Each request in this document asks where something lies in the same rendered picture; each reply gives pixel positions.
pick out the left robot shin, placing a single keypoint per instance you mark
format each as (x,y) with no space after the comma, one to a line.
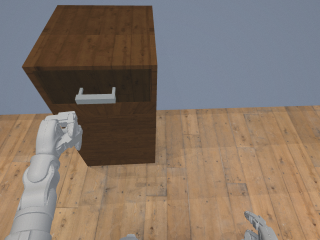
(130,235)

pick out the robot left hand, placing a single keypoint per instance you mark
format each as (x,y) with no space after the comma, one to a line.
(51,139)

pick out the left robot forearm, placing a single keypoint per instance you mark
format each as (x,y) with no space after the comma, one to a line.
(36,208)

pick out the drawer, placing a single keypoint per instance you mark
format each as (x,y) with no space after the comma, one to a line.
(62,86)

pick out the handle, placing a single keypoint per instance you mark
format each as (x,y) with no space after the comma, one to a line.
(95,98)

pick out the robot right hand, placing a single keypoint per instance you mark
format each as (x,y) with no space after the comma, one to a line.
(264,232)

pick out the cabinet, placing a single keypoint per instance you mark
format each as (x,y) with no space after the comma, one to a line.
(103,37)

